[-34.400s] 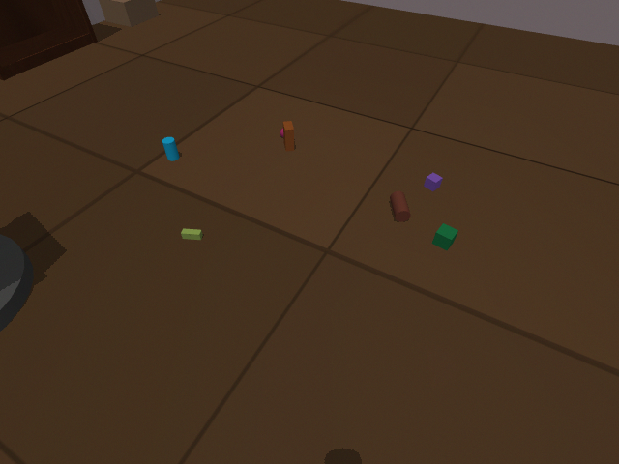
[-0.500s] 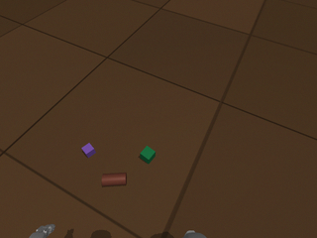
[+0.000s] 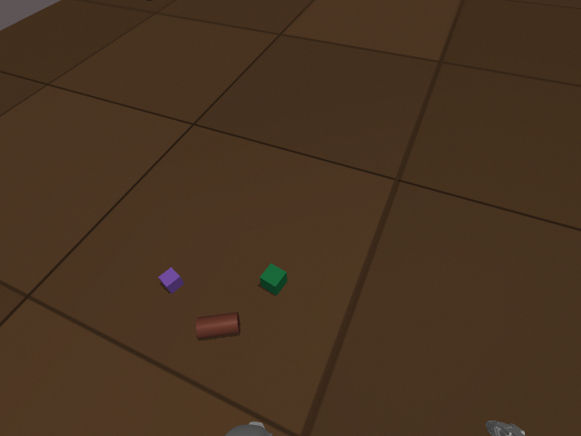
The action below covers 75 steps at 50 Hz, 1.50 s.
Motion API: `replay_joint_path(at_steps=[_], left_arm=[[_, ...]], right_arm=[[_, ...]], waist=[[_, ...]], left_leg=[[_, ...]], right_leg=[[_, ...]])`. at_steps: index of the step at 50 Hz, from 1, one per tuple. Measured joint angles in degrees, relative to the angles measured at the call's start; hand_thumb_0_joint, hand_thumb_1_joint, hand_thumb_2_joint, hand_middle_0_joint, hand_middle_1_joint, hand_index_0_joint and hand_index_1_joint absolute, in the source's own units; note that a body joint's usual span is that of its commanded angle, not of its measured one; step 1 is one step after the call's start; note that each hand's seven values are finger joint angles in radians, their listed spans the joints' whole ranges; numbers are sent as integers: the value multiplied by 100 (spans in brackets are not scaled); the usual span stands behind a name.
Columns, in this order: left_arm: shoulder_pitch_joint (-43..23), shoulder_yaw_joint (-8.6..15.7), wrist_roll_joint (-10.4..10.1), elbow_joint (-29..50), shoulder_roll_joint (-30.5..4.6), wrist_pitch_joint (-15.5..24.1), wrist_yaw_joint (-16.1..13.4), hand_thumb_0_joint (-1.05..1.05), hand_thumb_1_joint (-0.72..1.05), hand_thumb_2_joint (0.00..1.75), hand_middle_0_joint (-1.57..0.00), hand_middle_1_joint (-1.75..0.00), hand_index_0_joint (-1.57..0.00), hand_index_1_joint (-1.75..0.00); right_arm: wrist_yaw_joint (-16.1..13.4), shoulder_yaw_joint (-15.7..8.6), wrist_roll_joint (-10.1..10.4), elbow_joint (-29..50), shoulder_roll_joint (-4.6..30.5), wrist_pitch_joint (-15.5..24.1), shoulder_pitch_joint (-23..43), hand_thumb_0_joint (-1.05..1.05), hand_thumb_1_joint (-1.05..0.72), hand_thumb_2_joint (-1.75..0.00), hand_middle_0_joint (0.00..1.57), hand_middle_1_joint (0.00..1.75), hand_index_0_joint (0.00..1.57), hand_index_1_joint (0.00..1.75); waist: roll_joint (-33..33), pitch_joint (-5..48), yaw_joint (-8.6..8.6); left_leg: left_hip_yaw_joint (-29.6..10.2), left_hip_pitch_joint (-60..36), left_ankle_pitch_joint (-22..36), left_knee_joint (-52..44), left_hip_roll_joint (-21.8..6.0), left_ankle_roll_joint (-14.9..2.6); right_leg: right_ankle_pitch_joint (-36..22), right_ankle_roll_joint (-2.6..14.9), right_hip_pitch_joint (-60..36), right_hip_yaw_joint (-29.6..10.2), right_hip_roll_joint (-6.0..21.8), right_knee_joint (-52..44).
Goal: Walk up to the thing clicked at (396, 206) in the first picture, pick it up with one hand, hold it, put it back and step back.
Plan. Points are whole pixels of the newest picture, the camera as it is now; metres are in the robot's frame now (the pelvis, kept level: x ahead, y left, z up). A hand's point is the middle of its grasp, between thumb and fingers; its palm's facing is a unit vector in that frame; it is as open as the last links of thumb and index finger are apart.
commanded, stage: step back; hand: left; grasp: from above
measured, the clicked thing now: (218, 325) +0.56 +0.29 -0.72
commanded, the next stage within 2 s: none
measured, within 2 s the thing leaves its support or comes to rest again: neither
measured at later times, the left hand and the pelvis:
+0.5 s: hand out of the picture -0.04 +0.29 -0.15, palm faces +0.09 -0.94 -0.34, open 7.4 cm; pelvis -0.13 +0.02 +0.01, yaw +4 degrees
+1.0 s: hand out of the picture -0.20 +0.26 -0.13, palm faces +0.06 -0.90 -0.44, open 7.4 cm; pelvis -0.29 -0.02 +0.00, yaw +4 degrees
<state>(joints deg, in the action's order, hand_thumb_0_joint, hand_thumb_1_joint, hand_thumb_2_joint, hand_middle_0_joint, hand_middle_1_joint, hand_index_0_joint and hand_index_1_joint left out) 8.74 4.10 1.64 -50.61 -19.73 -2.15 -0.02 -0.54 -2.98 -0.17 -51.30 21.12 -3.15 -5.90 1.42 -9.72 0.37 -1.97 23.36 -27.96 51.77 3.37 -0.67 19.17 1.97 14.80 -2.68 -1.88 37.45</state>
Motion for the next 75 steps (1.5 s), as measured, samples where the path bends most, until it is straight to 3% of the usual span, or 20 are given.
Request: replay_joint_path(at_steps=[3,6,13,15,19,24,30,35,37,40,45,51,53,55,58,63,68,71,73,75], left_arm=[[18,27,-26,105,25,-11,-45,0,90,90,-20,-30,-20,-30],[-92,28,-4,265,44,-27,-72,0,90,90,-20,-30,-20,-30],[-428,-9,-5,683,-69,-46,-96,0,90,90,-20,-30,-20,-30],[-504,23,-47,673,-211,-108,-81,0,90,90,-20,-30,-20,-30],[-345,49,-68,403,-189,-261,-95,0,90,90,-20,-29,-20,-30],[-53,110,-132,361,-265,-218,-71,0,90,90,-20,-30,-20,-30],[181,143,-95,255,-373,-206,-88,0,90,90,-20,-29,-20,-30],[252,114,-76,130,-315,-122,-11,0,90,90,-20,-29,-20,-30],[225,96,-18,34,-116,-82,23,0,90,90,-20,-29,-20,-30],[413,30,56,107,-50,-109,101,0,90,90,-20,-29,-20,-30],[358,68,84,171,2,-176,34,0,90,90,-20,-30,-21,-30],[-123,101,86,632,-121,-76,-95,0,90,90,-20,-30,-21,-30],[-303,87,30,758,-197,-99,-105,0,90,90,-20,-30,-20,-30],[-446,110,-19,753,-323,-180,-108,0,90,90,-20,-30,-20,-30],[-414,51,-63,585,-210,-316,-105,0,90,90,-20,-29,-20,-30],[-198,22,-131,506,-185,-296,-37,0,90,90,-20,-29,-20,-30],[-49,31,-93,386,-264,-193,-71,0,90,90,-20,-30,-20,-30],[34,18,-78,222,-286,-93,-60,0,90,90,-20,-30,-20,-30],[-8,1,-24,9,-106,-42,-60,0,90,90,-20,-29,-20,-30],[135,-51,35,-28,-44,-25,9,0,90,90,-20,-29,-20,-30]], right_arm=[[15,17,31,1,71,33,-121,0,-90,-90,21,30,21,30],[-22,25,33,23,192,74,-268,0,-90,-90,20,30,21,30],[-31,5,-57,12,237,128,-525,0,-90,-90,20,30,21,30],[-15,-9,-123,-64,50,148,-449,0,-90,-90,20,30,21,30],[78,66,-215,20,-66,184,-535,0,-90,-90,20,30,21,30],[18,84,-209,108,-122,198,-455,1,-90,-90,21,30,21,30],[-20,47,-166,436,-82,247,-89,0,-90,-90,21,30,21,30],[27,23,-164,600,87,155,134,0,-90,-90,21,30,21,30],[22,-37,-114,522,240,71,183,0,-90,-90,21,30,21,30],[-35,-81,-72,338,201,-38,-26,0,-90,-90,20,30,21,30],[-20,-52,-36,175,253,30,-517,0,-90,-90,20,30,21,30],[-76,6,-90,14,186,94,-831,0,-90,-90,20,30,21,30],[-73,17,-120,-15,100,145,-843,1,-90,-90,20,30,21,30],[-59,30,-171,-86,-139,157,-711,1,-90,-90,20,30,21,30],[15,98,-214,1,-160,170,-710,1,-90,-90,21,30,21,30],[-52,103,-225,143,-118,198,-509,1,-90,-90,21,30,21,30],[-62,54,-201,438,13,209,-83,0,-90,-90,21,30,21,30],[-16,52,-177,549,132,155,160,0,-90,-90,21,30,21,30],[-4,3,-127,486,288,81,294,0,-90,-90,21,30,21,30],[-41,-30,-101,394,267,-3,192,0,-90,-90,20,30,21,30]], waist=[[-86,81,41],[-38,96,41],[-95,-103,-87],[-501,-274,-5],[-401,-109,-141],[-398,54,-6],[-417,-92,96],[-254,-129,142],[183,-194,44],[79,56,158],[-15,286,121],[-33,61,-41],[-155,-59,-86],[-651,-277,25],[-503,-138,-103],[-392,99,-8],[-390,-1,103],[-322,-39,165],[140,-158,87],[206,9,73]], left_leg=[[-439,155,-90,995,375,63],[-628,90,-3,1210,410,150],[-167,-865,368,-1186,-139,145],[59,-1032,720,-1491,59,-22],[-56,-877,924,-1524,-156,-151],[10,-745,1400,-1990,-344,-124],[228,-375,1653,-1857,-462,-95],[382,79,1771,-1460,-593,49],[92,223,1716,-1259,-741,61],[-268,558,339,-163,-154,102],[-599,513,323,1317,390,148],[-268,-563,-53,-311,4,214],[-72,-985,483,-1404,-87,130],[169,-1146,738,-1649,166,-29],[28,-954,832,-1543,-51,-111],[28,-733,1257,-1876,-374,-46],[169,-329,1471,-1708,-523,21],[290,-4,1467,-1341,-630,126],[50,139,1453,-1060,-871,102],[-266,342,572,-605,-591,53]], right_leg=[[-290,-28,61,-31,148,-313],[-537,-56,221,57,183,-511],[-642,-186,710,445,332,-103],[-613,-217,826,246,536,176],[962,-143,1172,-307,-181,1724],[874,-176,1208,-701,-535,3151],[961,-420,548,-594,-234,2186],[480,-270,-164,-124,78,245],[270,-181,-226,112,-136,91],[197,-74,21,26,56,205],[-300,-96,226,52,309,-283],[-545,-123,686,432,365,-140],[-506,-158,885,535,451,155],[-525,-131,987,251,656,403],[869,-131,1212,-85,117,1534],[995,-137,1235,-572,-394,3136],[1017,-339,504,-386,-71,1834],[497,-287,-78,-102,132,259],[275,-209,-224,137,-125,-4],[240,-141,-75,206,-86,119]])
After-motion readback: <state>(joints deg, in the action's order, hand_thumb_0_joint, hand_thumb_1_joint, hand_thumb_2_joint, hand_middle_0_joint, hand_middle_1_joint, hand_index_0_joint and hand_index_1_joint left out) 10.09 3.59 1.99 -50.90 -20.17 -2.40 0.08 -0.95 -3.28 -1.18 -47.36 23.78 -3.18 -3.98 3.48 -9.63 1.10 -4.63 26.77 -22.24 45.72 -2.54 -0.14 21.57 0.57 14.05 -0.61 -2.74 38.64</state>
